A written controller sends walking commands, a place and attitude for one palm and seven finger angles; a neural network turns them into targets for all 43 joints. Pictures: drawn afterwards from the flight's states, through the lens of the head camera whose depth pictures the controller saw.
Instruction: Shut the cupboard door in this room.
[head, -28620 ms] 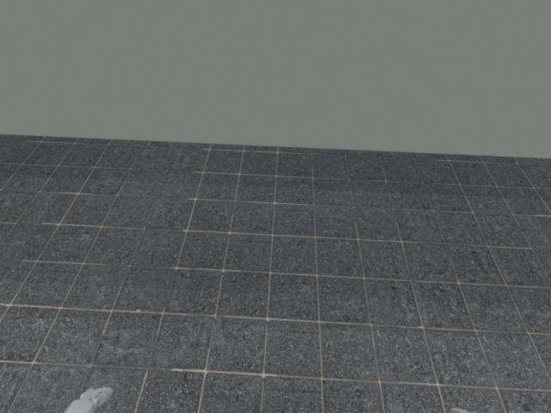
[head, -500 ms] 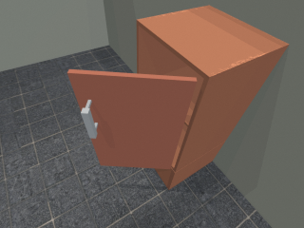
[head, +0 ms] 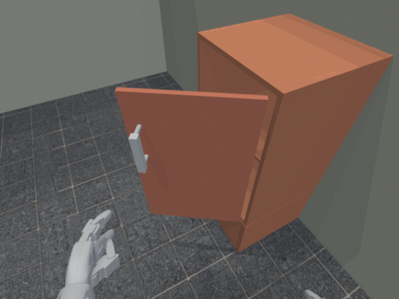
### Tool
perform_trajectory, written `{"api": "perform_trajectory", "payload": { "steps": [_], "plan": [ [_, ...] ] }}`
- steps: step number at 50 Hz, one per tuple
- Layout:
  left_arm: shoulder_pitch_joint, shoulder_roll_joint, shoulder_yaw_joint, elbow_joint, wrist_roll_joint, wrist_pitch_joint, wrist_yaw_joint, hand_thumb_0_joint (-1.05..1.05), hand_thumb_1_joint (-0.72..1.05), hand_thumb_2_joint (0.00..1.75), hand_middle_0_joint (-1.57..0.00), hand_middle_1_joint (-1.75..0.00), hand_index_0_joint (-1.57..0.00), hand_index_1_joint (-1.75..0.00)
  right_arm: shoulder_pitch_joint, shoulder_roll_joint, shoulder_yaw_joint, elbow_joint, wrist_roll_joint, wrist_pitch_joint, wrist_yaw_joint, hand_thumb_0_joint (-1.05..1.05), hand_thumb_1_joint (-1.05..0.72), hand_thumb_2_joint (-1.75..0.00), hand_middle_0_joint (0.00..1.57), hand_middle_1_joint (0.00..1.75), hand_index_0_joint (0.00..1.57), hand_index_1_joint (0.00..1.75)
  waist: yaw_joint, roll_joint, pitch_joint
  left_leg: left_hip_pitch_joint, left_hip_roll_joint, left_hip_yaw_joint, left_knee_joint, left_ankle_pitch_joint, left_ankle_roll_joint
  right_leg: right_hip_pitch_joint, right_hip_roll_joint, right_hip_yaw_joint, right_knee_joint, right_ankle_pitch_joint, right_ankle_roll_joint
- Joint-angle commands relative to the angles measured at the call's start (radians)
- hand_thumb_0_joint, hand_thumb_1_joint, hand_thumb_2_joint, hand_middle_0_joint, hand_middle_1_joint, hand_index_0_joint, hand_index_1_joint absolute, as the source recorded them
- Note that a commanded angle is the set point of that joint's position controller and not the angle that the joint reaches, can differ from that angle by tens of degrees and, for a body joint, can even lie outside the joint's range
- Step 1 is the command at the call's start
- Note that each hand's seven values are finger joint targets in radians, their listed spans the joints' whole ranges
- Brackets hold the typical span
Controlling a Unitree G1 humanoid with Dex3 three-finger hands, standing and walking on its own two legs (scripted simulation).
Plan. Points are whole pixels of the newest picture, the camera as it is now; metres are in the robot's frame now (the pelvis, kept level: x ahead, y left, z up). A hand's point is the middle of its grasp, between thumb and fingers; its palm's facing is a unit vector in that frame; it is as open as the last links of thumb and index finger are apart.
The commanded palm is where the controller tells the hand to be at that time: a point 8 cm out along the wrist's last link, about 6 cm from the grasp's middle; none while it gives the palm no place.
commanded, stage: raise the hand and make a fist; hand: left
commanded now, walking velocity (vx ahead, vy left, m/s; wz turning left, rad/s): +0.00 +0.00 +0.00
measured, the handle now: (140, 148) +0.51 +0.19 -0.01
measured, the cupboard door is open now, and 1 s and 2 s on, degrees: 56 56 56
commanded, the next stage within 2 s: bring the fist close to the handle in 1.74 s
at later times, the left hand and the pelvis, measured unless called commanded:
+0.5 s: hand (130, 280) +0.17 +0.14 -0.02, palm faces -0.10 -0.99 -0.08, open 4.9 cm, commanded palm +0.15 +0.21 -0.03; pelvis -0.06 -0.02 -0.09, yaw +0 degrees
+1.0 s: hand (113, 251) +0.22 +0.19 -0.03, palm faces -0.06 -1.00 -0.02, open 3.1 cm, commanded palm +0.20 +0.24 -0.02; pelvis +0.01 +0.02 -0.08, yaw -1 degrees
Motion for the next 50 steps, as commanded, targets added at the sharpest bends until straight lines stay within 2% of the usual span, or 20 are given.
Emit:
{"api": "perform_trajectory", "payload": {
  "steps": [1,3,5,6,9,10,13,17,20,23,25,27,29,31,34,38,39,44,47,50],
  "plan": [
    [-0.018,-0.007,0.065,0.142,-0.033,-0.289,-0.143,0.00,0.90,0.90,-0.36,-0.48,-0.36,-0.48,-0.147,-0.158,-0.048,-0.214,-0.031,-0.087,0.025,0.00,-0.90,-0.90,0.20,0.30,0.20,0.30,-0.019,-0.302,0.094,-0.376,0.062,-0.109,0.077,-0.143,-0.052,-0.349,0.026,0.003,-0.082,-0.250,-0.008],
    [0.065,0.032,0.111,0.185,-0.080,-0.445,-0.286,0.00,0.90,0.90,-0.40,-0.52,-0.40,-0.52,-0.166,-0.165,-0.067,-0.267,-0.042,-0.082,0.040,0.00,-0.90,-0.90,0.20,0.30,0.20,0.30,0.029,-0.421,-0.006,-0.527,0.048,-0.060,0.224,-0.155,-0.058,-0.357,0.004,0.102,-0.035,-0.384,-0.014],
    [0.083,0.103,0.160,0.202,-0.112,-0.515,-0.416,0.00,0.90,0.90,-0.44,-0.56,-0.44,-0.56,-0.196,-0.180,-0.078,-0.354,-0.026,-0.065,0.060,0.00,-0.90,-0.90,0.20,0.30,0.20,0.30,0.063,-0.289,-0.099,-0.621,0.030,-0.026,0.309,-0.192,-0.060,-0.303,-0.021,0.192,0.013,-0.453,-0.027],
    [0.048,0.169,0.212,0.153,-0.115,-0.510,-0.440,0.00,0.90,0.90,-0.46,-0.58,-0.46,-0.58,-0.217,-0.183,-0.079,-0.397,-0.016,-0.057,0.060,0.00,-0.90,-0.90,0.20,0.30,0.20,0.30,0.090,-0.160,-0.152,-0.652,0.021,-0.004,0.331,-0.216,-0.053,-0.297,-0.018,0.224,0.027,-0.510,-0.026],
    [-0.060,0.260,0.282,-0.075,-0.143,-0.458,-0.414,0.00,0.90,0.90,-0.51,-0.64,-0.51,-0.64,-0.244,-0.174,-0.071,-0.486,-0.005,-0.034,0.054,0.00,-0.90,-0.90,0.20,0.30,0.20,0.30,0.118,0.085,-0.297,-0.644,0.011,-0.001,0.328,-0.277,-0.039,-0.309,0.009,0.224,0.085,-0.569,-0.023],
    [-0.089,0.220,0.257,-0.150,-0.154,-0.449,-0.389,0.00,0.90,0.90,-0.53,-0.66,-0.53,-0.66,-0.244,-0.163,-0.064,-0.507,-0.007,-0.032,0.051,0.00,-0.90,-0.90,0.20,0.30,0.20,0.30,0.108,0.097,-0.310,-0.628,0.021,-0.028,0.306,-0.309,-0.035,-0.339,0.019,0.204,0.104,-0.549,-0.020],
    [-0.192,0.215,0.243,-0.434,-0.158,-0.503,-0.291,0.00,0.90,0.90,-0.58,-0.72,-0.58,-0.72,-0.206,-0.139,-0.055,-0.497,-0.010,-0.051,0.031,0.00,-0.90,-0.90,0.20,0.30,0.20,0.30,0.060,0.145,-0.387,-0.579,0.040,-0.048,0.340,-0.293,-0.017,-0.369,0.033,0.206,0.113,-0.494,-0.016],
    [-0.199,0.160,0.090,-0.503,-0.112,-0.565,-0.263,0.00,0.90,0.90,-0.66,-0.80,-0.66,-0.80,-0.165,-0.157,-0.039,-0.439,-0.017,-0.084,0.002,0.00,-0.90,-0.90,0.20,0.30,0.20,0.30,-0.041,0.106,-0.296,-0.605,0.057,-0.078,0.389,-0.315,-0.008,-0.475,0.049,0.180,0.137,-0.469,-0.015],
    [-0.172,0.146,0.024,-0.344,-0.099,-0.503,-0.326,0.00,0.90,0.90,-0.71,-0.86,-0.71,-0.86,-0.136,-0.182,-0.030,-0.411,-0.008,-0.087,-0.016,0.00,-0.90,-0.90,0.20,0.30,0.20,0.30,-0.088,0.024,-0.213,-0.660,0.064,-0.096,0.416,-0.337,-0.004,-0.504,0.051,0.165,0.120,-0.487,0.000],
    [-0.092,0.171,0.065,-0.199,-0.109,-0.352,-0.386,0.00,0.90,0.90,-0.77,-0.92,-0.77,-0.92,-0.123,-0.190,-0.034,-0.428,0.014,-0.065,-0.030,0.00,-0.90,-0.90,0.20,0.30,0.20,0.30,-0.051,-0.058,-0.220,-0.702,0.067,-0.086,0.402,-0.337,-0.003,-0.449,0.040,0.174,0.083,-0.530,0.014],
    [-0.087,0.210,0.135,-0.190,-0.130,-0.256,-0.400,0.00,0.90,0.90,-0.81,-0.96,-0.81,-0.96,-0.135,-0.185,-0.032,-0.458,0.025,-0.042,-0.033,0.00,-0.90,-0.90,0.20,0.30,0.20,0.30,-0.003,-0.043,-0.263,-0.687,0.061,-0.076,0.381,-0.306,-0.004,-0.386,0.031,0.179,0.071,-0.525,0.014],
    [-0.069,0.243,0.223,-0.270,-0.162,-0.209,-0.379,0.00,0.90,0.90,-0.84,-1.00,-0.84,-1.00,-0.150,-0.165,-0.034,-0.484,0.022,-0.025,-0.033,0.00,-0.90,-0.90,0.20,0.30,0.20,0.30,0.045,-0.041,-0.341,-0.657,0.057,-0.071,0.365,-0.244,-0.007,-0.305,0.028,0.181,0.074,-0.477,0.013],
    [-0.066,0.251,0.284,-0.357,-0.185,-0.224,-0.326,0.00,0.90,0.90,-0.88,-1.04,-0.88,-1.04,-0.172,-0.139,-0.028,-0.493,0.013,-0.017,-0.032,0.00,-0.90,-0.90,0.20,0.30,0.20,0.30,0.074,-0.014,-0.375,-0.636,0.059,-0.068,0.366,-0.179,-0.011,-0.264,0.035,0.174,0.095,-0.406,0.007],
    [-0.052,0.215,0.278,-0.408,-0.188,-0.279,-0.283,0.00,0.90,0.90,-0.92,-1.08,-0.92,-1.08,-0.166,-0.118,-0.029,-0.479,0.003,-0.020,-0.023,0.00,-0.90,-0.90,0.20,0.30,0.20,0.30,0.070,0.009,-0.362,-0.617,0.062,-0.080,0.352,-0.142,-0.021,-0.277,0.041,0.147,0.119,-0.324,0.001],
    [-0.043,0.181,0.203,-0.402,-0.152,-0.378,-0.266,0.00,0.90,0.90,-0.97,-1.14,-0.97,-1.14,-0.169,-0.128,-0.027,-0.453,-0.013,-0.032,-0.008,0.00,-0.90,-0.90,0.20,0.30,0.20,0.30,0.035,0.036,-0.291,-0.620,0.067,-0.098,0.341,-0.157,-0.019,-0.371,0.056,0.104,0.168,-0.300,-0.013],
    [-0.006,0.112,0.061,-0.322,-0.117,-0.409,-0.344,0.00,0.90,0.90,-1.04,-1.22,-1.04,-1.22,-0.128,-0.164,-0.038,-0.436,-0.014,-0.037,0.003,0.00,-0.90,-0.90,0.20,0.30,0.20,0.30,-0.020,0.052,-0.259,-0.569,0.073,-0.130,0.329,-0.153,-0.016,-0.470,0.068,0.040,0.216,-0.197,-0.013],
    [0.004,0.114,0.057,-0.299,-0.119,-0.394,-0.366,0.00,0.90,0.90,-1.06,-1.24,-1.06,-1.24,-0.121,-0.172,-0.040,-0.436,-0.012,-0.035,0.000,0.00,-0.90,-0.90,0.20,0.30,0.20,0.30,-0.025,0.018,-0.251,-0.561,0.076,-0.138,0.324,-0.141,-0.013,-0.470,0.072,0.029,0.218,-0.174,-0.015],
    [-0.011,0.244,0.218,-0.418,-0.154,-0.365,-0.379,0.00,0.90,0.90,-1.15,-1.34,-1.15,-1.34,-0.116,-0.181,-0.052,-0.449,-0.016,-0.020,-0.012,0.00,-0.90,-0.90,0.20,0.30,0.20,0.30,0.035,0.079,-0.406,-0.470,0.072,-0.145,0.313,0.022,-0.038,-0.401,0.082,-0.004,0.274,-0.014,-0.024],
    [0.035,0.205,0.232,-0.506,-0.170,-0.388,-0.334,0.00,0.90,0.90,-1.21,-1.40,-1.21,-1.40,-0.108,-0.156,-0.056,-0.452,-0.022,-0.004,-0.003,0.00,-0.90,-0.90,0.20,0.30,0.20,0.30,0.060,0.147,-0.482,-0.351,0.081,-0.151,0.313,0.257,-0.079,-0.390,0.082,-0.026,0.311,0.117,-0.025],
    [0.079,0.154,0.195,-0.476,-0.162,-0.391,-0.317,0.00,0.90,0.90,-1.26,-1.46,-1.26,-1.46,-0.092,-0.149,-0.059,-0.440,-0.028,0.020,0.010,0.00,-0.90,-0.90,0.20,0.30,0.20,0.30,0.044,0.143,-0.472,-0.308,0.095,-0.158,0.333,0.411,-0.096,-0.421,0.084,-0.040,0.324,0.174,-0.018]
  ]
}}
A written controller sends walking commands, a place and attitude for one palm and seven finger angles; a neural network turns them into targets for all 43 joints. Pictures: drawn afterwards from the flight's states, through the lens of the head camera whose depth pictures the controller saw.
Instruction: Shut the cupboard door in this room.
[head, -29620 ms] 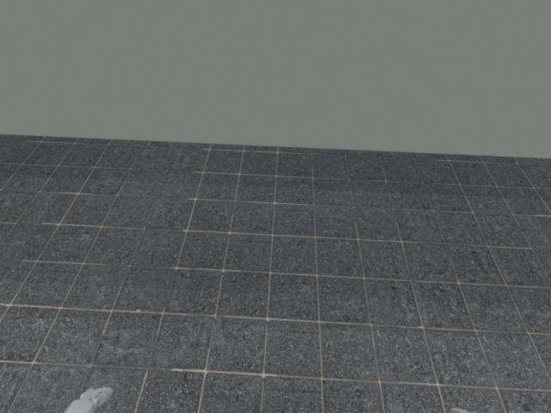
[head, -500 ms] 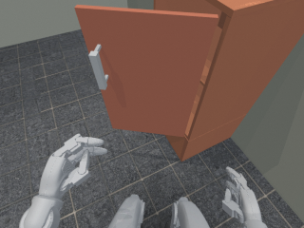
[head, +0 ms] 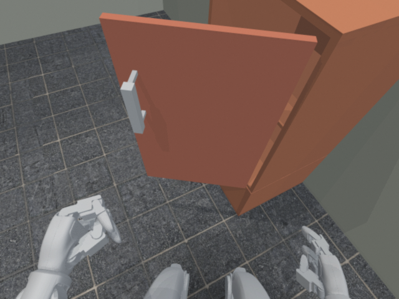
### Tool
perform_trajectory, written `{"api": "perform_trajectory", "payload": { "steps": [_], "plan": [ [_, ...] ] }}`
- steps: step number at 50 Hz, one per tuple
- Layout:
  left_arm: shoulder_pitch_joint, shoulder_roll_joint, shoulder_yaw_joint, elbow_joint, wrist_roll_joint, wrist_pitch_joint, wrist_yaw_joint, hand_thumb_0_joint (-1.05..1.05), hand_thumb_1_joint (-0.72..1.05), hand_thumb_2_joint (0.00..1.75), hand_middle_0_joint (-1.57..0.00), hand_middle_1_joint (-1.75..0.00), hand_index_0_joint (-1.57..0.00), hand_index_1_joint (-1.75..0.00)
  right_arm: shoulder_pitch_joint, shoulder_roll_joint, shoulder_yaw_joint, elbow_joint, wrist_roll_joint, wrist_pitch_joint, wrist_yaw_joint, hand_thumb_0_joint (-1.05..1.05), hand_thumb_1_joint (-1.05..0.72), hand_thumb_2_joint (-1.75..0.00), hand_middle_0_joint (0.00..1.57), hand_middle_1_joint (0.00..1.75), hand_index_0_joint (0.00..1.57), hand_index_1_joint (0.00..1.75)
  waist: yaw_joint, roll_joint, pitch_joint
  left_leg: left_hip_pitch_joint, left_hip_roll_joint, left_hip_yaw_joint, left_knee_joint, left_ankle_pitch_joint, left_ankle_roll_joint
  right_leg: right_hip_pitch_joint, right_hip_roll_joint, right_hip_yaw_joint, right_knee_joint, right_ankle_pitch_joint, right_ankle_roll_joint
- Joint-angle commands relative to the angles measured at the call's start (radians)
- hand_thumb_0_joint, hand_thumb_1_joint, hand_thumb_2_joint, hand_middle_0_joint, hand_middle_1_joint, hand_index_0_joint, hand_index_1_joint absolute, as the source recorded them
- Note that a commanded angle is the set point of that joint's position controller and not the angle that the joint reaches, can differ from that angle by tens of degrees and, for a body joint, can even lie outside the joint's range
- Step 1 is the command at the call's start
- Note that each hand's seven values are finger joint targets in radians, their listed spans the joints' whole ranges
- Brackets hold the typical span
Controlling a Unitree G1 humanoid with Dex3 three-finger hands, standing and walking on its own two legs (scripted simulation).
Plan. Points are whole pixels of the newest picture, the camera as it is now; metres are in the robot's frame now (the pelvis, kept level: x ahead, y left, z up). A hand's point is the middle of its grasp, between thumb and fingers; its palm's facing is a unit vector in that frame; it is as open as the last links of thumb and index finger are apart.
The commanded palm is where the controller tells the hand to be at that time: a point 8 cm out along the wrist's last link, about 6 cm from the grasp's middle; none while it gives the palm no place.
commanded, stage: raise the hand and make a fist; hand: left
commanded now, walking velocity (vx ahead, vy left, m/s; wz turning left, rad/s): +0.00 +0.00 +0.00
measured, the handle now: (136, 103) +0.50 +0.18 +0.06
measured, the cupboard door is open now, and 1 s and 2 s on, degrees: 56 56 56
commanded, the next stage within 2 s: bring the fist close to the handle in 0.74 s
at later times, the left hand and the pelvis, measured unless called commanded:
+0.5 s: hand (101, 228) +0.23 +0.19 +0.05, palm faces -0.05 -1.00 -0.03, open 3.1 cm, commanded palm +0.20 +0.24 +0.06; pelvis +0.00 +0.00 +0.01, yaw +0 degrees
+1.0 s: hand (115, 219) +0.24 +0.16 +0.06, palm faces -0.02 -1.00 -0.06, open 3.1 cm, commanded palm +0.23 +0.22 +0.06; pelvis +0.00 -0.02 +0.00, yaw +0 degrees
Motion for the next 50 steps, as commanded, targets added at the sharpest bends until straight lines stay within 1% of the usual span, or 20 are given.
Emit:
{"api": "perform_trajectory", "payload": {
  "steps": [1,3,6,9,10,13,14,16,19,23,25,29,32,35,37,39,42,44,47,50],
  "plan": [
    [0.044,0.062,0.072,-0.231,-0.018,-0.096,0.021,0.00,0.90,0.90,-1.28,-1.48,-1.28,-1.48,0.012,-0.122,-0.058,-0.133,-0.004,-0.026,0.012,0.00,-0.90,-0.90,0.20,0.30,0.20,0.30,0.012,0.094,-0.314,0.318,0.066,-0.106,-0.209,0.645,-0.118,0.137,0.004,-0.018,-0.077,0.309,-0.024],
    [0.033,0.038,0.026,-0.167,-0.001,-0.067,-0.004,0.00,0.90,0.90,-1.30,-1.50,-1.30,-1.50,0.013,-0.134,-0.060,-0.139,0.001,-0.007,0.014,0.00,-0.90,-0.90,0.20,0.30,0.20,0.30,-0.022,0.042,-0.249,0.270,0.069,-0.109,-0.212,0.556,-0.114,0.108,0.008,-0.023,-0.093,0.270,-0.018],
    [-0.008,0.060,0.016,-0.131,0.012,-0.022,-0.050,0.00,0.90,0.90,-1.30,-1.50,-1.30,-1.50,0.014,-0.150,-0.059,-0.159,0.009,0.011,0.011,0.00,-0.90,-0.90,0.20,0.30,0.20,0.30,-0.031,0.025,-0.226,0.242,0.069,-0.116,-0.223,0.487,-0.108,0.107,0.007,-0.022,-0.107,0.239,-0.019],
    [-0.065,0.146,0.108,-0.169,-0.011,-0.014,-0.059,0.00,0.90,0.90,-1.30,-1.50,-1.30,-1.50,0.005,-0.152,-0.055,-0.170,0.006,0.018,0.001,0.00,-0.90,-0.90,0.20,0.30,0.20,0.30,-0.008,0.033,-0.266,0.236,0.058,-0.110,-0.228,0.444,-0.106,0.150,0.012,-0.011,-0.112,0.237,-0.028],
    [-0.078,0.145,0.123,-0.206,-0.025,-0.025,-0.057,0.00,0.90,0.90,-1.30,-1.50,-1.30,-1.50,0.005,-0.145,-0.054,-0.178,0.007,0.020,-0.001,0.00,-0.90,-0.90,0.20,0.30,0.20,0.30,0.000,0.040,-0.304,0.256,0.055,-0.108,-0.232,0.457,-0.109,0.169,0.010,-0.012,-0.111,0.245,-0.029],
    [-0.077,0.152,0.160,-0.268,-0.049,-0.072,-0.029,0.00,0.90,0.90,-1.30,-1.50,-1.30,-1.50,0.001,-0.128,-0.048,-0.174,0.004,0.016,0.000,0.00,-0.90,-0.90,0.20,0.30,0.20,0.30,0.023,0.095,-0.344,0.312,0.058,-0.110,-0.240,0.506,-0.122,0.172,0.011,-0.010,-0.106,0.253,-0.031],
    [-0.080,0.161,0.165,-0.270,-0.048,-0.078,-0.020,0.00,0.90,0.90,-1.30,-1.50,-1.30,-1.50,0.003,-0.129,-0.043,-0.170,0.001,0.018,0.002,0.00,-0.90,-0.90,0.20,0.30,0.20,0.30,0.022,0.118,-0.331,0.313,0.059,-0.113,-0.239,0.519,-0.124,0.165,0.015,-0.010,-0.104,0.253,-0.035],
    [-0.061,0.119,0.128,-0.218,-0.045,-0.082,-0.018,0.00,0.90,0.90,-1.30,-1.50,-1.30,-1.50,0.001,-0.125,-0.040,-0.162,0.002,0.022,0.007,0.00,-0.90,-0.90,0.20,0.30,0.20,0.30,0.007,0.112,-0.291,0.288,0.057,-0.106,-0.242,0.477,-0.120,0.155,0.012,-0.014,-0.115,0.232,-0.032],
    [-0.042,0.080,0.071,-0.092,-0.026,-0.050,-0.040,0.00,0.90,0.90,-1.30,-1.50,-1.30,-1.50,-0.002,-0.142,-0.040,-0.163,0.008,0.029,0.009,0.00,-0.90,-0.90,0.20,0.30,0.20,0.30,-0.023,0.033,-0.195,0.200,0.056,-0.109,-0.256,0.325,-0.098,0.138,0.015,-0.015,-0.142,0.160,-0.031],
    [-0.074,0.116,0.076,-0.077,-0.025,-0.011,-0.072,0.00,0.90,0.90,-1.30,-1.50,-1.30,-1.50,-0.009,-0.154,-0.042,-0.183,0.019,0.026,0.002,0.00,-0.90,-0.90,0.20,0.30,0.20,0.30,-0.023,0.007,-0.191,0.150,0.043,-0.092,-0.270,0.190,-0.072,0.177,0.004,0.011,-0.187,0.084,-0.028],
    [-0.099,0.159,0.117,-0.144,-0.034,-0.024,-0.065,0.00,0.90,0.90,-1.30,-1.50,-1.30,-1.50,-0.012,-0.148,-0.040,-0.189,0.015,0.021,-0.003,0.00,-0.90,-0.90,0.20,0.30,0.20,0.30,-0.008,0.032,-0.250,0.166,0.038,-0.079,-0.258,0.231,-0.064,0.220,0.003,0.027,-0.185,0.115,-0.032],
    [-0.094,0.196,0.175,-0.221,-0.048,-0.099,-0.015,0.00,0.90,0.90,-1.30,-1.50,-1.30,-1.50,-0.015,-0.129,-0.035,-0.176,0.003,0.009,-0.005,0.00,-0.90,-0.90,0.20,0.30,0.20,0.30,0.016,0.077,-0.268,0.181,0.038,-0.069,-0.248,0.279,-0.070,0.235,0.007,0.033,-0.167,0.148,-0.038],
    [-0.058,0.121,0.123,-0.151,-0.044,-0.125,0.003,0.00,0.90,0.90,-1.30,-1.50,-1.30,-1.50,-0.018,-0.122,-0.032,-0.158,0.001,0.011,0.004,0.00,-0.90,-0.90,0.20,0.30,0.20,0.30,-0.004,0.061,-0.219,0.144,0.036,-0.058,-0.234,0.247,-0.064,0.208,0.003,0.036,-0.171,0.124,-0.031],
    [-0.041,0.088,0.076,-0.053,-0.028,-0.098,-0.020,0.00,0.90,0.90,-1.30,-1.50,-1.30,-1.50,-0.016,-0.137,-0.036,-0.157,0.006,0.020,0.007,0.00,-0.90,-0.90,0.20,0.30,0.20,0.30,-0.027,0.002,-0.168,0.093,0.038,-0.053,-0.222,0.183,-0.051,0.182,-0.001,0.049,-0.194,0.060,-0.024],
    [-0.055,0.100,0.064,-0.045,-0.023,-0.069,-0.042,0.00,0.90,0.90,-1.30,-1.50,-1.30,-1.50,-0.012,-0.145,-0.037,-0.168,0.013,0.022,0.005,0.00,-0.90,-0.90,0.20,0.30,0.20,0.30,-0.032,0.001,-0.166,0.083,0.034,-0.049,-0.224,0.151,-0.044,0.193,-0.008,0.069,-0.220,0.022,-0.020],
    [-0.079,0.135,0.084,-0.082,-0.027,-0.055,-0.055,0.00,0.90,0.90,-1.30,-1.50,-1.30,-1.50,-0.008,-0.148,-0.038,-0.173,0.014,0.020,-0.002,0.00,-0.90,-0.90,0.20,0.30,0.20,0.30,-0.030,-0.004,-0.204,0.089,0.035,-0.046,-0.212,0.188,-0.039,0.232,-0.008,0.085,-0.220,0.060,-0.020],
    [-0.093,0.160,0.123,-0.173,-0.039,-0.077,-0.046,0.00,0.90,0.90,-1.30,-1.50,-1.30,-1.50,-0.010,-0.133,-0.037,-0.178,0.013,0.016,-0.007,0.00,-0.90,-0.90,0.20,0.30,0.20,0.30,-0.007,0.024,-0.272,0.126,0.034,-0.040,-0.212,0.259,-0.039,0.287,-0.010,0.086,-0.204,0.150,-0.020],
    [-0.177,0.184,0.144,-0.196,-0.042,-0.107,-0.019,0.00,0.90,0.90,-1.30,-1.50,-1.30,-1.50,-0.007,-0.130,-0.030,-0.157,0.004,0.013,-0.010,0.00,-0.90,-0.90,0.20,0.30,0.20,0.30,-0.019,0.043,-0.258,0.126,0.037,-0.044,-0.199,0.265,-0.042,0.259,-0.002,0.078,-0.187,0.160,-0.023],
    [-0.211,0.142,0.132,-0.106,-0.031,-0.134,0.007,0.00,0.90,0.90,-1.30,-1.50,-1.30,-1.50,-0.009,-0.125,-0.028,-0.132,0.001,0.010,-0.007,0.00,-0.90,-0.90,0.20,0.30,0.20,0.30,-0.032,0.015,-0.213,0.090,0.039,-0.042,-0.183,0.226,-0.043,0.204,-0.003,0.076,-0.180,0.114,-0.018],
    [-0.260,0.099,0.073,-0.003,-0.016,-0.101,-0.012,0.00,0.90,0.90,-1.30,-1.50,-1.30,-1.50,-0.011,-0.138,-0.026,-0.124,0.005,0.016,0.000,0.00,-0.90,-0.90,0.20,0.30,0.20,0.30,-0.048,0.021,-0.192,0.068,0.036,-0.038,-0.178,0.194,-0.039,0.182,-0.006,0.079,-0.188,0.082,-0.016]
  ]
}}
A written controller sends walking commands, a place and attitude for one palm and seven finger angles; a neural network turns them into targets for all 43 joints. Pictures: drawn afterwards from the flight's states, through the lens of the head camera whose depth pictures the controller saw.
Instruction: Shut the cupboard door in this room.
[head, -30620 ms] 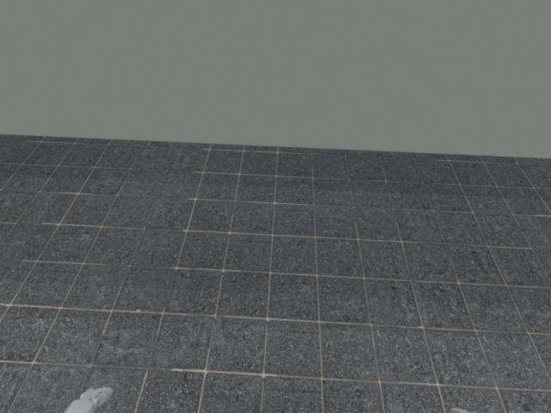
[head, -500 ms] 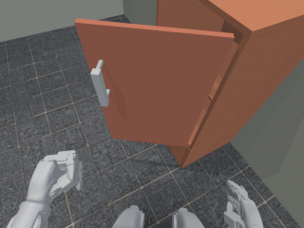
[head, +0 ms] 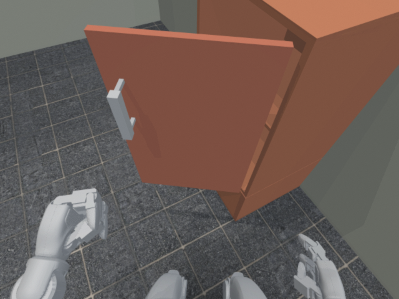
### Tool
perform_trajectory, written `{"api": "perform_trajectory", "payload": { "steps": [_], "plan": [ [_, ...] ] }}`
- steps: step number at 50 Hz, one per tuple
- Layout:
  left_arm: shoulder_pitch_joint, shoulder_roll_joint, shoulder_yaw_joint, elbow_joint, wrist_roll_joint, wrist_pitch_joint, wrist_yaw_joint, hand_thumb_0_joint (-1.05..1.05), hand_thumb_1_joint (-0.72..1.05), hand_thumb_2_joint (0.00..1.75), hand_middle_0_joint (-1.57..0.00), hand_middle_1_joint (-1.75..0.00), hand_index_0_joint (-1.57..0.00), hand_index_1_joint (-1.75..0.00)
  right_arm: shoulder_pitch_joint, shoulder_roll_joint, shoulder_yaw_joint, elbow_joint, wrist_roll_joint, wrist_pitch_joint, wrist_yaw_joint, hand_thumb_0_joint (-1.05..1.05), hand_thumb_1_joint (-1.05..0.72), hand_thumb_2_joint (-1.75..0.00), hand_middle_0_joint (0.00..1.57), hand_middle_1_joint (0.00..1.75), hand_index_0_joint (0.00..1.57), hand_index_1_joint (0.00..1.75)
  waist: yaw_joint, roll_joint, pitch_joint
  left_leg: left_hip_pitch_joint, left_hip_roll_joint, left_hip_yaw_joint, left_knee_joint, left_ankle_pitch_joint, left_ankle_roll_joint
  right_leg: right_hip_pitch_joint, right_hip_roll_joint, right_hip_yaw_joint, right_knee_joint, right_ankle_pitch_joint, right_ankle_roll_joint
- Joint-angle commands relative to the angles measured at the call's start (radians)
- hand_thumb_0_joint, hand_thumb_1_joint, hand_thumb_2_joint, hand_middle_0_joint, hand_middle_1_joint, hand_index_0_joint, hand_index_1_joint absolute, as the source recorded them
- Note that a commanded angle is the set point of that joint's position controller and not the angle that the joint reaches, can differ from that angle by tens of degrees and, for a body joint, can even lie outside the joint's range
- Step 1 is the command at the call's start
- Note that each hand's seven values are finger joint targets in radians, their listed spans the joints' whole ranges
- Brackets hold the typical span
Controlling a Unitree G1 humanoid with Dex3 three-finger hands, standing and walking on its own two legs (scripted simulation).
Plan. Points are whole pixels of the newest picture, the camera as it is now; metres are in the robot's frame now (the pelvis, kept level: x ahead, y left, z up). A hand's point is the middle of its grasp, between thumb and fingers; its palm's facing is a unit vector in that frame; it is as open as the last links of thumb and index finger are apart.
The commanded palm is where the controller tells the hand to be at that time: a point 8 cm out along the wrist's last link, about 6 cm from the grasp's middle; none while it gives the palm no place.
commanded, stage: bring the fist close to the handle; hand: left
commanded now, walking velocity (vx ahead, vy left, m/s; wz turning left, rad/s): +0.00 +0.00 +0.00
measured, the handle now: (124, 110) +0.49 +0.21 +0.06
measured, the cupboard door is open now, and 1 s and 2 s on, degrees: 56 56 48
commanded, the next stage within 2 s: push the door shut along its arc in 1.24 s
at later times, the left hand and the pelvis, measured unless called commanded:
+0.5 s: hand (121, 183) +0.32 +0.18 +0.04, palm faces -0.07 -1.00 -0.02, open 3.1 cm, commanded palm +0.31 +0.22 +0.05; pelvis +0.01 +0.01 +0.01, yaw -1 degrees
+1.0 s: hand (134, 146) +0.40 +0.16 +0.06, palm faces -0.05 -1.00 -0.02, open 3.1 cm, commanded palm +0.37 +0.21 +0.05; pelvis +0.01 +0.01 +0.01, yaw -2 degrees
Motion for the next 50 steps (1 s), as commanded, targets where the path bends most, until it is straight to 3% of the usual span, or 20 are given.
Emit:
{"api": "perform_trajectory", "payload": {
  "steps": [1,2,3,5,9,11,17,21,25,28,32,35,36,37,39,42,44,46,50],
  "plan": [
    [-0.161,0.107,0.045,-0.074,-0.001,-0.030,-0.013,0.00,0.90,0.90,-1.30,-1.50,-1.30,-1.50,-0.014,-0.139,-0.057,-0.121,0.007,-0.045,-0.002,0.00,-0.90,-0.90,0.20,0.30,0.20,0.30,-0.038,-0.006,-0.176,0.052,0.021,-0.018,-0.171,0.186,-0.009,0.174,-0.025,0.102,-0.193,0.076,0.021],
    [-0.191,0.093,0.020,-0.067,0.002,-0.008,-0.026,0.00,0.90,0.90,-1.30,-1.50,-1.30,-1.50,-0.016,-0.141,-0.055,-0.125,0.010,-0.042,-0.002,0.00,-0.90,-0.90,0.20,0.30,0.20,0.30,-0.042,-0.001,-0.187,0.055,0.018,-0.017,-0.176,0.186,-0.004,0.187,-0.027,0.106,-0.201,0.079,0.022],
    [-0.224,0.123,0.040,-0.062,0.004,0.010,-0.031,0.00,0.90,0.90,-1.30,-1.50,-1.30,-1.50,-0.008,-0.146,-0.057,-0.124,0.013,-0.040,-0.006,0.00,-0.90,-0.90,0.20,0.30,0.20,0.30,-0.041,-0.023,-0.210,0.058,0.020,-0.017,-0.178,0.195,-0.002,0.211,-0.029,0.112,-0.208,0.090,0.024],
    [-0.268,0.149,0.061,-0.092,0.002,0.034,-0.038,0.00,0.90,0.90,-1.30,-1.50,-1.30,-1.50,-0.007,-0.145,-0.057,-0.127,0.013,-0.034,-0.010,0.00,-0.90,-0.90,0.20,0.30,0.20,0.30,-0.027,0.002,-0.281,0.094,0.020,-0.014,-0.182,0.257,0.001,0.263,-0.030,0.113,-0.197,0.172,0.023],
    [-0.323,0.173,0.104,-0.141,-0.011,0.022,-0.001,0.00,0.90,0.90,-1.30,-1.50,-1.30,-1.50,-0.007,-0.134,-0.055,-0.122,0.006,-0.033,-0.012,0.00,-0.90,-0.90,0.20,0.30,0.20,0.30,-0.007,0.028,-0.340,0.156,0.022,-0.016,-0.198,0.369,-0.007,0.308,-0.023,0.089,-0.166,0.313,0.020],
    [-0.297,0.151,0.109,-0.108,-0.010,0.007,0.021,0.00,0.90,0.90,-1.30,-1.50,-1.30,-1.50,-0.005,-0.124,-0.055,-0.112,0.004,-0.028,-0.004,0.00,-0.90,-0.90,0.20,0.30,0.20,0.30,-0.002,0.020,-0.330,0.160,0.022,-0.009,-0.203,0.391,-0.011,0.313,-0.025,0.085,-0.165,0.345,0.023],
    [-0.347,0.100,0.056,0.097,0.033,0.026,0.033,0.00,0.90,0.90,-1.30,-1.50,-1.30,-1.50,0.009,-0.140,-0.062,-0.088,0.005,0.003,0.015,0.00,-0.90,-0.90,0.20,0.30,0.20,0.30,-0.034,-0.037,-0.224,0.111,0.024,-0.001,-0.215,0.322,-0.013,0.250,-0.028,0.080,-0.184,0.286,0.027],
    [-0.496,0.102,0.029,0.054,0.038,0.025,0.020,0.00,0.90,0.90,-1.30,-1.50,-1.30,-1.50,0.013,-0.144,-0.068,-0.088,0.007,0.012,0.011,0.00,-0.90,-0.90,0.20,0.30,0.20,0.30,-0.044,0.001,-0.282,0.169,0.028,-0.009,-0.225,0.348,-0.013,0.254,-0.029,0.075,-0.183,0.300,0.023],
    [-0.640,0.110,0.031,0.015,0.047,-0.029,0.058,0.00,0.90,0.90,-1.30,-1.50,-1.30,-1.50,0.013,-0.140,-0.068,-0.063,0.000,0.006,0.005,0.00,-0.90,-0.90,0.20,0.30,0.20,0.30,-0.046,0.051,-0.337,0.248,0.035,-0.028,-0.226,0.406,-0.022,0.215,-0.024,0.064,-0.163,0.308,0.016],
    [-0.703,0.090,0.016,0.097,0.068,-0.050,0.091,0.00,0.90,0.90,-1.30,-1.50,-1.30,-1.50,0.019,-0.141,-0.068,-0.031,-0.005,0.005,0.010,0.00,-0.90,-0.90,0.20,0.30,0.20,0.30,-0.060,0.032,-0.325,0.261,0.041,-0.042,-0.226,0.396,-0.033,0.161,-0.022,0.050,-0.154,0.272,0.017],
    [-0.729,0.114,0.048,0.272,0.095,-0.013,0.104,0.00,0.90,0.90,-1.30,-1.50,-1.30,-1.50,0.031,-0.146,-0.067,-0.020,-0.004,0.034,0.020,0.00,-0.90,-0.90,0.20,0.30,0.20,0.30,-0.051,0.001,-0.305,0.208,0.033,-0.023,-0.237,0.357,-0.031,0.190,-0.024,0.058,-0.165,0.270,0.018],
    [-0.772,0.127,0.064,0.321,0.100,0.018,0.101,0.00,0.90,0.90,-1.30,-1.50,-1.30,-1.50,0.046,-0.149,-0.069,-0.027,-0.001,0.056,0.023,0.00,-0.90,-0.90,0.20,0.30,0.20,0.30,-0.041,0.015,-0.336,0.224,0.034,-0.022,-0.249,0.390,-0.035,0.219,-0.025,0.058,-0.169,0.300,0.016],
    [-0.813,0.115,0.046,0.307,0.098,0.018,0.098,0.00,0.90,0.90,-1.30,-1.50,-1.30,-1.50,0.047,-0.146,-0.068,-0.029,-0.001,0.060,0.025,0.00,-0.90,-0.90,0.20,0.30,0.20,0.30,-0.050,0.026,-0.355,0.238,0.034,-0.018,-0.248,0.399,-0.033,0.226,-0.025,0.063,-0.174,0.313,0.018],
    [-0.831,0.124,0.060,0.327,0.093,0.019,0.098,0.00,0.90,0.90,-1.30,-1.50,-1.30,-1.50,0.051,-0.147,-0.067,-0.028,0.000,0.063,0.025,0.00,-0.90,-0.90,0.20,0.30,0.20,0.30,-0.048,0.002,-0.344,0.231,0.034,-0.018,-0.251,0.390,-0.031,0.235,-0.023,0.064,-0.182,0.309,0.018],
    [-0.906,0.155,0.088,0.328,0.084,-0.003,0.101,0.00,0.90,0.90,-1.30,-1.50,-1.30,-1.50,0.058,-0.147,-0.065,-0.020,-0.002,0.066,0.020,0.00,-0.90,-0.90,0.20,0.30,0.20,0.30,-0.056,-0.008,-0.357,0.219,0.034,-0.016,-0.242,0.395,-0.025,0.256,-0.022,0.071,-0.182,0.329,0.018],
    [-0.995,0.113,0.051,0.342,0.087,-0.050,0.104,0.00,0.90,0.90,-1.30,-1.50,-1.30,-1.50,0.065,-0.142,-0.069,0.002,-0.006,0.061,0.024,0.00,-0.90,-0.90,0.20,0.30,0.20,0.30,-0.074,0.012,-0.371,0.263,0.039,-0.022,-0.235,0.415,-0.031,0.209,-0.020,0.066,-0.175,0.325,0.019],
    [-0.932,0.135,0.081,0.398,0.091,-0.063,0.102,0.00,0.90,0.90,-1.30,-1.50,-1.30,-1.50,0.078,-0.149,-0.072,0.005,-0.008,0.064,0.028,0.00,-0.90,-0.90,0.20,0.30,0.20,0.30,-0.060,0.004,-0.365,0.252,0.039,-0.023,-0.236,0.421,-0.032,0.213,-0.017,0.063,-0.174,0.323,0.016],
    [-0.897,0.098,0.051,0.433,0.098,-0.065,0.093,0.00,0.90,0.90,-1.30,-1.50,-1.30,-1.50,0.082,-0.145,-0.074,0.005,-0.008,0.072,0.037,0.00,-0.90,-0.90,0.20,0.30,0.20,0.30,-0.059,0.004,-0.362,0.258,0.038,-0.017,-0.244,0.432,-0.034,0.216,-0.020,0.062,-0.178,0.332,0.018],
    [-0.836,0.121,0.071,0.434,0.098,-0.046,0.078,0.00,0.90,0.90,-1.30,-1.50,-1.30,-1.50,0.088,-0.148,-0.077,-0.012,-0.002,0.094,0.046,0.00,-0.90,-0.90,0.20,0.30,0.20,0.30,-0.041,0.006,-0.359,0.249,0.036,-0.007,-0.260,0.458,-0.033,0.256,-0.021,0.065,-0.188,0.363,0.016]
  ]
}}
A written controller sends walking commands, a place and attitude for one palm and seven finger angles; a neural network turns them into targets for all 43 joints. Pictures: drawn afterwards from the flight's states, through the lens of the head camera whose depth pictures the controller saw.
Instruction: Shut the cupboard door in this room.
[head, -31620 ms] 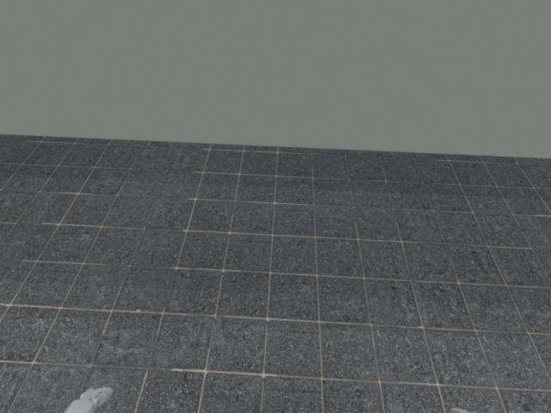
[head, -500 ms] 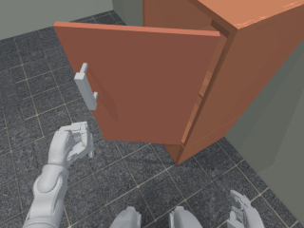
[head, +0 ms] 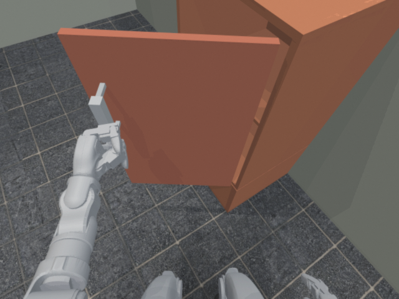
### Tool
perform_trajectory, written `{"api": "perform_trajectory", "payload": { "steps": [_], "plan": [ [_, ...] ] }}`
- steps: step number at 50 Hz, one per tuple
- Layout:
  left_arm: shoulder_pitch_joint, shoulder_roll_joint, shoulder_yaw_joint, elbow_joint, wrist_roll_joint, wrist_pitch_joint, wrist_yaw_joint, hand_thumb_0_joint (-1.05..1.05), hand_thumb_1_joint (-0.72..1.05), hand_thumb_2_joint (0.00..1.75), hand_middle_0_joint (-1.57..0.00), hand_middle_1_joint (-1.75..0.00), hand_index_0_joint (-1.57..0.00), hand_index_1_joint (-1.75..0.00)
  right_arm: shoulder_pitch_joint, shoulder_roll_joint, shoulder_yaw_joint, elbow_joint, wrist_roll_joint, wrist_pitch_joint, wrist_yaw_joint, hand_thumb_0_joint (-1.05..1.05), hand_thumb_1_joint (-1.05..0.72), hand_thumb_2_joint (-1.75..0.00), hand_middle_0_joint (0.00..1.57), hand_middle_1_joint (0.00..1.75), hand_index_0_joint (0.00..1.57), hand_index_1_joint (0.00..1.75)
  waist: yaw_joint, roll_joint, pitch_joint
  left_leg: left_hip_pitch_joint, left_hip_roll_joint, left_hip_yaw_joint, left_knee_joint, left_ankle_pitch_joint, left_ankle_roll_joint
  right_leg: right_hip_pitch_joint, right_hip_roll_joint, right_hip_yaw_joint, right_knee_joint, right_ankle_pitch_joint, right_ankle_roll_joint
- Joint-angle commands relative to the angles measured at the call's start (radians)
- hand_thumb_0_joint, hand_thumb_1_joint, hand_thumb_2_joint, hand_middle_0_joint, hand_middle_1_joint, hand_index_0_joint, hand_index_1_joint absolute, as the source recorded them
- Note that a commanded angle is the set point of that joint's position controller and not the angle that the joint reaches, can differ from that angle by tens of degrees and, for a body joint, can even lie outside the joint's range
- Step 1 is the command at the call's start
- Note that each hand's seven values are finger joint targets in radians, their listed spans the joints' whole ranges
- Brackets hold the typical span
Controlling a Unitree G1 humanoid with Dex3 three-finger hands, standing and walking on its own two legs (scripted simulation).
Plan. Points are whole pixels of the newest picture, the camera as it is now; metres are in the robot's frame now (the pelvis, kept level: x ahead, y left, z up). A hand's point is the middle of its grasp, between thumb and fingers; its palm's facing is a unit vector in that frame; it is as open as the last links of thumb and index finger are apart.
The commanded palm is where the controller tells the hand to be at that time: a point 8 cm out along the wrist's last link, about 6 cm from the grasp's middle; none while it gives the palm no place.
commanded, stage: bring the fist close to the handle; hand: left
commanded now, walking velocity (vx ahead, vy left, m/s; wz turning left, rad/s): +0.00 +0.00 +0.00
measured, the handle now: (108, 115) +0.48 +0.20 +0.05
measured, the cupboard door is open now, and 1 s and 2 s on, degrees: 56 48 34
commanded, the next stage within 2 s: push the door shut along its arc in 0.24 s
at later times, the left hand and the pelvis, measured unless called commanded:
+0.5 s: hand (126, 155) +0.39 +0.15 +0.04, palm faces -0.05 -1.00 -0.03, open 3.1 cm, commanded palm +0.37 +0.21 +0.04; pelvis -0.01 -0.01 +0.00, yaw +1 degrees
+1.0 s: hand (128, 129) +0.45 +0.16 +0.05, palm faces -0.16 -0.99 -0.03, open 3.1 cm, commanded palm +0.45 +0.19 +0.04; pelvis -0.02 +0.00 -0.01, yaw +1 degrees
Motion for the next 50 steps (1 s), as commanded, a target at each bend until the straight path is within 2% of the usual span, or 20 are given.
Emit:
{"api": "perform_trajectory", "payload": {
  "steps": [1,4,9,15,18,20,22,24,25,27,28,29,33,36,37,38,42,44,48,50],
  "plan": [
    [-0.166,0.136,0.037,-0.194,-0.009,-0.054,-0.015,0.00,0.90,0.90,-1.30,-1.50,-1.30,-1.50,0.035,-0.146,-0.063,-0.132,0.005,-0.025,0.002,0.00,-0.90,-0.90,0.20,0.30,0.20,0.30,0.020,0.011,-0.371,0.229,0.038,-0.051,-0.174,0.422,-0.054,0.266,-0.019,0.015,-0.119,0.326,-0.008],
    [-0.214,0.156,0.056,-0.252,-0.020,-0.078,0.004,0.00,0.90,0.90,-1.30,-1.50,-1.30,-1.50,0.032,-0.144,-0.062,-0.137,0.003,-0.023,-0.003,0.00,-0.90,-0.90,0.20,0.30,0.20,0.30,0.012,-0.020,-0.367,0.214,0.036,-0.051,-0.174,0.390,-0.046,0.284,-0.016,0.020,-0.123,0.320,-0.007],
    [-0.279,0.175,0.065,-0.258,-0.004,-0.141,0.027,0.00,0.90,0.90,-1.30,-1.50,-1.30,-1.50,0.017,-0.141,-0.059,-0.116,-0.005,-0.035,-0.011,0.00,-0.90,-0.90,0.20,0.30,0.20,0.30,0.001,0.009,-0.341,0.187,0.031,-0.047,-0.160,0.303,-0.038,0.252,-0.016,0.035,-0.119,0.258,-0.007],
    [-0.299,0.109,-0.013,-0.153,0.004,-0.110,-0.019,0.00,0.90,0.90,-1.30,-1.50,-1.30,-1.50,0.012,-0.149,-0.060,-0.107,0.003,-0.035,-0.010,0.00,-0.90,-0.90,0.20,0.30,0.20,0.30,-0.021,0.044,-0.312,0.221,0.036,-0.065,-0.176,0.242,-0.044,0.176,-0.018,0.021,-0.136,0.178,-0.009],
    [-0.322,0.133,0.008,-0.121,-0.009,-0.080,-0.031,0.00,0.90,0.90,-1.30,-1.50,-1.30,-1.50,0.014,-0.154,-0.057,-0.111,0.007,-0.031,-0.016,0.00,-0.90,-0.90,0.20,0.30,0.20,0.30,-0.019,-0.004,-0.325,0.196,0.032,-0.062,-0.176,0.223,-0.038,0.205,-0.019,0.028,-0.145,0.173,-0.006],
    [-0.427,0.199,0.054,-0.095,-0.009,-0.080,-0.034,0.00,0.90,0.90,-1.30,-1.50,-1.30,-1.50,0.018,-0.157,-0.052,-0.098,0.007,-0.029,-0.026,0.00,-0.90,-0.90,0.20,0.30,0.20,0.30,-0.032,-0.023,-0.320,0.161,0.030,-0.060,-0.162,0.213,-0.032,0.212,-0.022,0.039,-0.142,0.177,-0.003],
    [-0.499,0.214,0.058,-0.094,-0.001,-0.099,-0.036,0.00,0.90,0.90,-1.30,-1.50,-1.30,-1.50,0.016,-0.151,-0.047,-0.096,0.004,-0.031,-0.028,0.00,-0.90,-0.90,0.20,0.30,0.20,0.30,-0.031,-0.009,-0.340,0.159,0.027,-0.059,-0.153,0.214,-0.031,0.214,-0.024,0.045,-0.131,0.178,-0.003],
    [-0.554,0.241,0.072,-0.105,0.004,-0.122,-0.039,0.00,0.90,0.90,-1.30,-1.50,-1.30,-1.50,0.022,-0.153,-0.048,-0.091,0.000,-0.038,-0.030,0.00,-0.90,-0.90,0.20,0.30,0.20,0.30,-0.027,0.050,-0.383,0.198,0.028,-0.064,-0.139,0.260,-0.036,0.199,-0.021,0.043,-0.109,0.212,-0.010],
    [-0.559,0.222,0.057,-0.095,0.005,-0.127,-0.046,0.00,0.90,0.90,-1.30,-1.50,-1.30,-1.50,0.026,-0.150,-0.047,-0.086,-0.002,-0.040,-0.027,0.00,-0.90,-0.90,0.20,0.30,0.20,0.30,-0.028,0.075,-0.413,0.228,0.028,-0.068,-0.135,0.295,-0.040,0.194,-0.022,0.039,-0.101,0.236,-0.011],
    [-0.525,0.230,0.068,-0.034,0.005,-0.125,-0.061,0.00,0.90,0.90,-1.30,-1.50,-1.30,-1.50,0.039,-0.155,-0.050,-0.079,-0.003,-0.037,-0.021,0.00,-0.90,-0.90,0.20,0.30,0.20,0.30,-0.025,0.051,-0.421,0.227,0.031,-0.069,-0.129,0.319,-0.043,0.194,-0.020,0.036,-0.098,0.253,-0.010],
    [-0.545,0.210,0.045,-0.014,0.006,-0.119,-0.074,0.00,0.90,0.90,-1.30,-1.50,-1.30,-1.50,0.045,-0.155,-0.049,-0.075,-0.002,-0.034,-0.019,0.00,-0.90,-0.90,0.20,0.30,0.20,0.30,-0.041,0.043,-0.425,0.225,0.032,-0.069,-0.126,0.335,-0.042,0.191,-0.020,0.034,-0.095,0.272,-0.009],
    [-0.498,0.235,0.079,0.050,0.005,-0.102,-0.084,0.00,0.90,0.90,-1.30,-1.50,-1.30,-1.50,0.061,-0.160,-0.053,-0.076,-0.001,-0.030,-0.018,0.00,-0.90,-0.90,0.20,0.30,0.20,0.30,-0.031,0.010,-0.411,0.197,0.031,-0.066,-0.121,0.339,-0.037,0.207,-0.017,0.037,-0.098,0.284,-0.009],
    [-0.584,0.246,0.067,0.123,0.006,-0.052,-0.133,0.00,0.90,0.90,-1.30,-1.50,-1.30,-1.50,0.081,-0.166,-0.051,-0.078,0.010,-0.008,-0.015,0.00,-0.90,-0.90,0.20,0.30,0.20,0.30,-0.059,-0.023,-0.353,0.116,0.028,-0.052,-0.123,0.284,-0.026,0.217,-0.023,0.048,-0.116,0.273,-0.003],
    [-0.680,0.242,0.058,0.110,-0.002,-0.060,-0.157,0.00,0.90,0.90,-1.30,-1.50,-1.30,-1.50,0.092,-0.166,-0.052,-0.077,0.010,-0.004,-0.018,0.00,-0.90,-0.90,0.20,0.30,0.20,0.30,-0.070,-0.004,-0.386,0.143,0.029,-0.058,-0.116,0.301,-0.024,0.208,-0.022,0.048,-0.112,0.280,-0.005],
    [-0.688,0.265,0.075,0.107,-0.003,-0.071,-0.162,0.00,0.90,0.90,-1.30,-1.50,-1.30,-1.50,0.097,-0.169,-0.055,-0.072,0.010,-0.003,-0.018,0.00,-0.90,-0.90,0.20,0.30,0.20,0.30,-0.060,0.022,-0.406,0.169,0.031,-0.065,-0.116,0.318,-0.029,0.199,-0.020,0.046,-0.106,0.281,-0.010],
    [-0.704,0.235,0.050,0.115,-0.006,-0.076,-0.169,0.00,0.90,0.90,-1.30,-1.50,-1.30,-1.50,0.099,-0.166,-0.054,-0.069,0.010,-0.004,-0.015,0.00,-0.90,-0.90,0.20,0.30,0.20,0.30,-0.070,0.030,-0.409,0.181,0.029,-0.066,-0.114,0.316,-0.028,0.186,-0.020,0.043,-0.107,0.273,-0.008],
    [-0.797,0.271,0.058,0.186,0.009,-0.089,-0.186,0.00,0.90,0.90,-1.30,-1.50,-1.30,-1.50,0.125,-0.178,-0.055,-0.042,0.007,0.001,-0.016,0.00,-0.90,-0.90,0.20,0.30,0.20,0.30,-0.096,0.013,-0.401,0.173,0.035,-0.080,-0.101,0.289,-0.025,0.130,-0.016,0.039,-0.100,0.233,-0.009],
    [-0.836,0.246,0.027,0.190,0.011,-0.097,-0.198,0.00,0.90,0.90,-1.30,-1.50,-1.30,-1.50,0.129,-0.178,-0.055,-0.044,0.007,-0.001,-0.013,0.00,-0.90,-0.90,0.20,0.30,0.20,0.30,-0.102,0.074,-0.405,0.201,0.032,-0.084,-0.099,0.289,-0.025,0.092,-0.013,0.034,-0.098,0.215,-0.015],
    [-0.947,0.279,0.024,0.273,0.029,-0.084,-0.210,0.00,0.90,0.90,-1.30,-1.50,-1.30,-1.50,0.144,-0.192,-0.051,-0.019,0.006,0.003,-0.014,0.00,-0.90,-0.90,0.20,0.30,0.20,0.30,-0.137,0.059,-0.372,0.168,0.037,-0.099,-0.092,0.211,-0.020,0.029,-0.011,0.033,-0.103,0.135,-0.014],
    [-0.985,0.309,0.036,0.297,0.036,-0.083,-0.218,0.00,0.90,0.90,-1.30,-1.50,-1.30,-1.50,0.153,-0.200,-0.050,-0.012,0.004,0.001,-0.018,0.00,-0.90,-0.90,0.20,0.30,0.20,0.30,-0.139,0.083,-0.403,0.174,0.037,-0.103,-0.082,0.220,-0.020,0.018,-0.009,0.034,-0.094,0.137,-0.017]
  ]
}}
